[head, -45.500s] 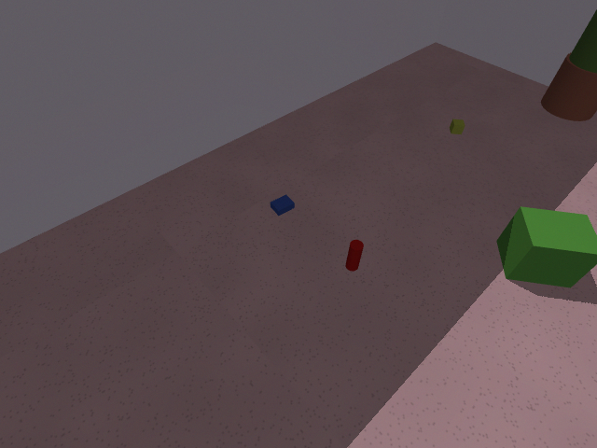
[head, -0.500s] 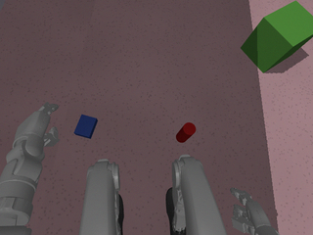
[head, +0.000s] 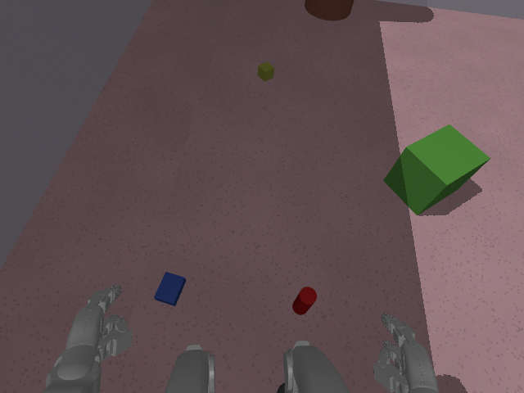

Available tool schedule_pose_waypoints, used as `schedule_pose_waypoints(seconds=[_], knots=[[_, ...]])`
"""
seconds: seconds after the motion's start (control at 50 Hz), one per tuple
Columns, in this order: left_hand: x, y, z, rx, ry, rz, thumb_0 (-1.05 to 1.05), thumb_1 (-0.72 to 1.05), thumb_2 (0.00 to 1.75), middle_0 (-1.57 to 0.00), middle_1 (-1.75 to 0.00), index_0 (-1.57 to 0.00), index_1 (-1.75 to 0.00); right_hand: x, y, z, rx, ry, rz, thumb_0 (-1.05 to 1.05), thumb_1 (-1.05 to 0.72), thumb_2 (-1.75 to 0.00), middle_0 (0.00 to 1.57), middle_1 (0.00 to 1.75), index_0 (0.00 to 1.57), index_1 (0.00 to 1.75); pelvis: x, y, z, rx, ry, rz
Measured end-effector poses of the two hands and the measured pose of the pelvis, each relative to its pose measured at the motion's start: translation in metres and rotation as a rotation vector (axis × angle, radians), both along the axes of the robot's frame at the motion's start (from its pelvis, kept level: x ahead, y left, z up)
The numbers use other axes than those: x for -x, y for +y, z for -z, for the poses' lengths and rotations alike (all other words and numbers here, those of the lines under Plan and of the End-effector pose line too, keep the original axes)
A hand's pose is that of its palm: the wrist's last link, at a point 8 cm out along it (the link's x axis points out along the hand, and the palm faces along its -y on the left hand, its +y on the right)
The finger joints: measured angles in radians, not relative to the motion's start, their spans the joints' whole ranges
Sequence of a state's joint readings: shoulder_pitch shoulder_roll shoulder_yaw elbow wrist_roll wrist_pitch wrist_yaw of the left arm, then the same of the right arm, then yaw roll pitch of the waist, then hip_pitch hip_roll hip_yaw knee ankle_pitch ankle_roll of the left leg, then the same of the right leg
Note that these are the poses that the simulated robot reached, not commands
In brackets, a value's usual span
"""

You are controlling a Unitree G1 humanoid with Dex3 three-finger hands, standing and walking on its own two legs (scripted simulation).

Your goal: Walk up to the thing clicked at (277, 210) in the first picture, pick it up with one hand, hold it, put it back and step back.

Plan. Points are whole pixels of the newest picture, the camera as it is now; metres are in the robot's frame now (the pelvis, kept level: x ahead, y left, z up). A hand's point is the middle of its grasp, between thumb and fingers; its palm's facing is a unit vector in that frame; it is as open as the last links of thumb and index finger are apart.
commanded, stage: home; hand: left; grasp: from above
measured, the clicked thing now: (170, 288) +0.47 +0.24 -0.63
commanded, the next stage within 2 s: none
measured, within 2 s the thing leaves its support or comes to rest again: neither
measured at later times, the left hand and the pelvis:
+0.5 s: hand (94, 365) +0.19 +0.19 +0.02, palm faces +0.08 -0.98 -0.20, open 7.4 cm; pelvis +0.04 +0.01 +0.07, yaw +1 degrees
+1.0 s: hand (98, 365) +0.19 +0.19 +0.02, palm faces +0.07 -0.98 -0.19, open 7.4 cm; pelvis +0.03 +0.01 +0.07, yaw +1 degrees
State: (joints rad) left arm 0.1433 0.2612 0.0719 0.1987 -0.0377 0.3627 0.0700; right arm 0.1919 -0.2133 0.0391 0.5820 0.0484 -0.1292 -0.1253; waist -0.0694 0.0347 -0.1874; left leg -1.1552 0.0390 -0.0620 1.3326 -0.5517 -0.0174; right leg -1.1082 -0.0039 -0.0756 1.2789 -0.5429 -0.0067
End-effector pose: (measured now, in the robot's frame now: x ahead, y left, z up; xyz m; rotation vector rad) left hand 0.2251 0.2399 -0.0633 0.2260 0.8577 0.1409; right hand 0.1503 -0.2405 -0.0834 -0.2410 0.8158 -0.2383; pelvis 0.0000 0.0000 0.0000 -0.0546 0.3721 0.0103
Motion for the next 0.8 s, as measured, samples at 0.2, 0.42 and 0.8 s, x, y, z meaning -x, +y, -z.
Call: schedule_pose_waypoints(seconds=[0.2, 0.42, 0.8], knots=[[0.026, -0.001, -0.072, 0.048, -0.015, -0.036, 0.01, 0.90, 0.90, -0.20, -0.30, -0.20, -0.30, -0.004, -0.002, -0.066, 0.048, -0.068, 0.041, 0.01, -0.90, -0.90, 0.20, 0.30, 0.21, 0.30, -0.028, 0.005, -0.053, -0.003, -0.108, -0.013], [0.048, 0.002, -0.114, 0.049, -0.047, -0.037, 0.01, 0.90, 0.90, -0.20, -0.30, -0.20, -0.30, -0.036, 0.014, -0.096, 0.030, -0.213, -0.002, 0.01, -0.90, -0.90, 0.20, 0.30, 0.21, 0.30, -0.040, 0.011, -0.071, -0.010, -0.183, -0.019], [0.054, 0.000, -0.108, 0.060, -0.037, -0.034, 0.01, 0.90, 0.90, -0.20, -0.30, -0.20, -0.30, -0.038, 0.012, -0.098, 0.050, -0.223, -0.051, 0.01, -0.90, -0.90, 0.20, 0.30, 0.21, 0.30, -0.034, 0.008, -0.070, -0.014, -0.201, -0.024]])
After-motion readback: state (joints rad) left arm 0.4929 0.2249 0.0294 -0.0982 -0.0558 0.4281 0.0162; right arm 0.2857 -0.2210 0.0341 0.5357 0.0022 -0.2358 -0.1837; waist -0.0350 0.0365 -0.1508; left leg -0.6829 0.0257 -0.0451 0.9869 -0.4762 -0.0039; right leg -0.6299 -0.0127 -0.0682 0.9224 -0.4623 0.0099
